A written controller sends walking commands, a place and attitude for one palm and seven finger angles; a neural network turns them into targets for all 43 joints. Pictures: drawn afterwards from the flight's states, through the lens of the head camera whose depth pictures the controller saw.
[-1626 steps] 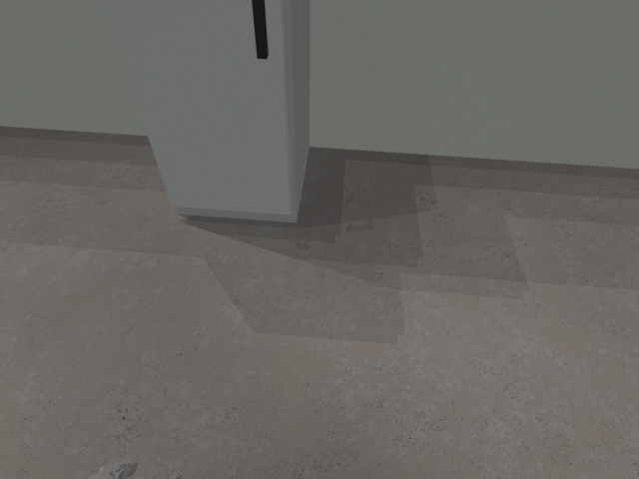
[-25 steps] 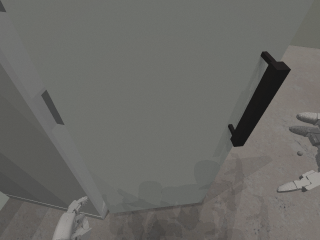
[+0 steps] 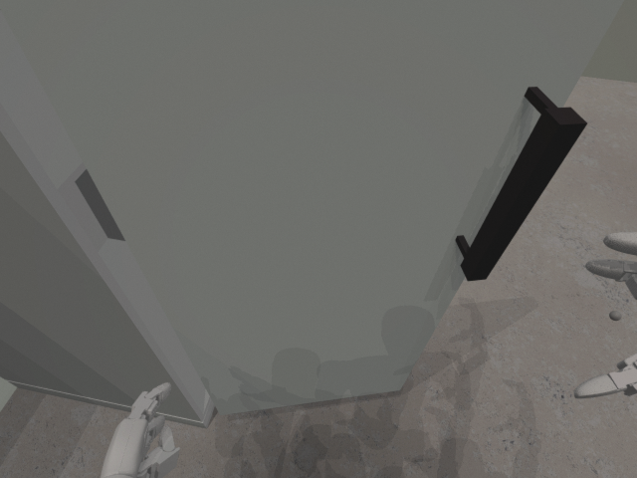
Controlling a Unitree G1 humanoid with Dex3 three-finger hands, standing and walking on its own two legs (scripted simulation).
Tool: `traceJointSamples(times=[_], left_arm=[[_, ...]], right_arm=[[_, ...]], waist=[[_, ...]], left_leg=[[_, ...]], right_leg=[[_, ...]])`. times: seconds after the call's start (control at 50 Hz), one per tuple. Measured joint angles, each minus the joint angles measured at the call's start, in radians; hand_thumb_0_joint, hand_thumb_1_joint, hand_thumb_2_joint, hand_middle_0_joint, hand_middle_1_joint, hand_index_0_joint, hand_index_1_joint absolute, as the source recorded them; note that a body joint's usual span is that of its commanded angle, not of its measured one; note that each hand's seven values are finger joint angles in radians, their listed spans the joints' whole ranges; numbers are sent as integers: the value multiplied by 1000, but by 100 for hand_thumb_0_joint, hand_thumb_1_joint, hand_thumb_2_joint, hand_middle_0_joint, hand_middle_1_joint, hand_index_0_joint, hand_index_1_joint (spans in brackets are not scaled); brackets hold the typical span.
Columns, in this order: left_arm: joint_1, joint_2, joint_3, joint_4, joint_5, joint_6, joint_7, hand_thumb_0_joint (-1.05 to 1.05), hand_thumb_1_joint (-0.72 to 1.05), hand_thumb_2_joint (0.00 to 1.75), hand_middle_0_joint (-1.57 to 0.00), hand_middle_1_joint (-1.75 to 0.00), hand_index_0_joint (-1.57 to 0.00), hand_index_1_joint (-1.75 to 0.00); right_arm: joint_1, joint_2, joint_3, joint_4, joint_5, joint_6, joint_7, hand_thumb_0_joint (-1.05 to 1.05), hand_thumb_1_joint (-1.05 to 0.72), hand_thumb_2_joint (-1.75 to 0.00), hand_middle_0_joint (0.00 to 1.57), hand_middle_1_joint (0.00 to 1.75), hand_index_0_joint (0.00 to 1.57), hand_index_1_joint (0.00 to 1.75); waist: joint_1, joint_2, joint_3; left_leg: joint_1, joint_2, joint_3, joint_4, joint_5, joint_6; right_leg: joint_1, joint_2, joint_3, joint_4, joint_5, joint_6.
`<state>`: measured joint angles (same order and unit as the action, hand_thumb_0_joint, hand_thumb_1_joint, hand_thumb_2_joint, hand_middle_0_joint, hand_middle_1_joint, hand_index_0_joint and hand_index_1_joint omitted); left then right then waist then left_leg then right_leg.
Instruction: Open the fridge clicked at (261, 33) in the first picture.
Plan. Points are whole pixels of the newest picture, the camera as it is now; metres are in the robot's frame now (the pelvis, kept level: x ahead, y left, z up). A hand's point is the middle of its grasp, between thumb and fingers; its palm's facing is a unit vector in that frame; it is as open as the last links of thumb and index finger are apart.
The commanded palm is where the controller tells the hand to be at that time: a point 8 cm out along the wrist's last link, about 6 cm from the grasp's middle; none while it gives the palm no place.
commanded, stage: draw the hand back to the body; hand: right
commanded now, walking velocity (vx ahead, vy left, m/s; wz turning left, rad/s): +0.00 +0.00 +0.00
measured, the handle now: (500, 196) +0.41 -0.21 +0.16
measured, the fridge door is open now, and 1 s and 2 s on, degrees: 71 71 71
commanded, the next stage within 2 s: step back with the hand held close in 1.56 s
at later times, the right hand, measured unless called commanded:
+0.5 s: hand out of the picture +0.22 -0.29 +0.15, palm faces +0.10 +0.99 -0.08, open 14.6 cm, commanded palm +0.18 -0.33 +0.17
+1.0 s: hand out of the picture +0.22 -0.29 +0.18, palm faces +0.48 +0.79 -0.37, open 10.6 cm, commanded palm +0.17 -0.32 +0.19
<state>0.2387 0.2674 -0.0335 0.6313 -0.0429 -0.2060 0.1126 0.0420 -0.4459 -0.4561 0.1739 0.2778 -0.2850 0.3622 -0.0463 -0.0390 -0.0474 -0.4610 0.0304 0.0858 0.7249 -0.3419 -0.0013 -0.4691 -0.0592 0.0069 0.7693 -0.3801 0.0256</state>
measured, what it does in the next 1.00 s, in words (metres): stands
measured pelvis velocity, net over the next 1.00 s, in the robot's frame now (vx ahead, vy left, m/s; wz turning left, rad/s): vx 0.02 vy -0.02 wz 0.01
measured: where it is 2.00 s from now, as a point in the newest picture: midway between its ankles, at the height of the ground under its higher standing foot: outside the picture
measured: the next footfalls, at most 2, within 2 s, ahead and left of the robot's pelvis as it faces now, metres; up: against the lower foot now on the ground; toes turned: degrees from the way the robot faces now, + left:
none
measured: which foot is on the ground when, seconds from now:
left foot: down 0.00-1.00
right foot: down 0.00-1.00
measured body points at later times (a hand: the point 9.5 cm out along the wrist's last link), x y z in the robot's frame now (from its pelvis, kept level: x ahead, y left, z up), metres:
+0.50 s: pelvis +0.02 -0.02 +0.01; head -0.01 -0.02 +0.46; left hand +0.23 +0.19 -0.03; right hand +0.21 -0.34 +0.16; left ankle +0.02 +0.12 -0.71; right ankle +0.01 -0.13 -0.71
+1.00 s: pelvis +0.02 -0.02 +0.02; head -0.01 +0.00 +0.47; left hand +0.19 +0.21 -0.06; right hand +0.19 -0.33 +0.20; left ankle +0.02 +0.12 -0.71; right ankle +0.01 -0.13 -0.71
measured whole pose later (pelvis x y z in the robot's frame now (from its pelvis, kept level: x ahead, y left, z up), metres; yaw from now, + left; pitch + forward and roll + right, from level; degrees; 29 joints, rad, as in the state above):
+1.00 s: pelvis +0.02 -0.02 +0.02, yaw +1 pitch -4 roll +0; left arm 0.24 0.23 -0.03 0.68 -0.01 -0.19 0.09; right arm 0.39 -0.36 -0.35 -0.31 0.07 -0.06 -0.12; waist -0.07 -0.05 -0.01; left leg -0.16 0.05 0.06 0.50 -0.27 -0.03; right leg -0.15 -0.02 -0.03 0.52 -0.30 0.00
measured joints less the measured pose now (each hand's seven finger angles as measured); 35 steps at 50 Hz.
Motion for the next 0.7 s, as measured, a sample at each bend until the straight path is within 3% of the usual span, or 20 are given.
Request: traceJointSamples(times=[0.02, 0.08, 0.16, 0.24, 0.32, 0.42, 0.5, 0.54, 0.6, 0.64, 0.7], left_arm=[[2, 1, -3, 3, -7, -3, 2, 1, 91, 89, -20, -30, -21, -29], [18, 6, -16, 7, -30, -17, 17, 1, 91, 89, -20, -30, -21, -30], [43, 7, -27, -17, -37, -51, 17, 1, 90, 89, -20, -30, -21, -29], [48, 2, -28, -53, -31, -83, -5, 1, 90, 89, -20, -30, -21, -29], [36, 2, -30, -64, -32, -94, -17, 1, 90, 89, -20, -30, -21, -29], [12, 5, -35, -57, -30, -101, -11, 1, 90, 89, -20, -30, -21, -29], [-6, -3, -44, -44, -22, -112, -1, 1, 90, 89, -20, -30, -21, -30], [-12, -15, -42, -35, 1, -110, -4, 1, 90, 89, -20, -30, -21, -30], [-25, -32, -43, -31, 18, -92, -16, 1, 90, 89, -20, -30, -21, -30], [-30, -40, -40, -27, 23, -72, -22, 1, 90, 89, -20, -30, -21, -30], [-28, -47, -33, -11, 30, -47, -27, 1, 90, 89, -20, -30, -21, -30]], right_arm=[[-4, 4, 2, 6, 29, 19, 18, -2, 56, -20, 25, 116, 25, 115], [-3, 22, 0, 13, 104, 153, 93, -2, 56, -20, 25, 116, 25, 115], [54, 8, 0, -47, 126, 291, 140, -2, 55, -20, 25, 115, 25, 115], [138, 2, -10, -175, 137, 325, 108, -2, 55, -20, 25, 115, 25, 115], [192, 27, -24, -250, 152, 355, 73, -2, 55, -20, 25, 115, 25, 115], [224, 59, 8, -299, 117, 398, 39, -2, 55, -20, 25, 115, 25, 115], [227, 64, 40, -344, 92, 386, 32, -2, 52, -22, 25, 114, 24, 113], [228, 50, 70, -393, 4, 362, -83, -2, 49, -23, 25, 112, 25, 111], [243, 63, 82, -440, -80, 321, -266, -2, 42, -27, 25, 107, 25, 107], [254, 79, 84, -449, -118, 302, -345, -2, 36, -29, 25, 104, 24, 104], [277, 98, 96, -454, -154, 281, -416, -2, 27, -34, 24, 99, 24, 98]], waist=[[3, -3, 1], [12, -14, -10], [24, -19, -44], [23, -14, -53], [2, -9, -54], [-26, -7, -38], [-39, -1, -21], [-45, 4, -12], [-39, 10, 5], [-37, 7, 19], [-35, 0, 34]], left_leg=[[6, 0, -2, -4, 1, -2], [50, 2, -8, -41, 10, -10], [105, 7, -22, -82, 16, -19], [138, 10, -32, -100, 16, -25], [159, 12, -31, -110, 18, -30], [182, 20, -18, -117, 20, -35], [200, 24, -6, -123, 23, -35], [212, 22, -4, -136, 30, -34], [222, 22, -5, -157, 45, -32], [227, 23, -9, -169, 55, -32], [233, 27, -16, -181, 64, -34]], right_leg=[[5, 1, -2, -3, -1, -2], [49, 4, -10, -34, 3, -8], [111, 11, -26, -78, 5, -18], [147, 14, -37, -96, 2, -22], [165, 17, -37, -99, -1, -26], [175, 25, -24, -95, 0, -31], [185, 29, -12, -94, 5, -32], [195, 28, -10, -103, 11, -31], [207, 30, -12, -129, 28, -29], [215, 31, -16, -144, 38, -29], [229, 35, -24, -168, 51, -32]])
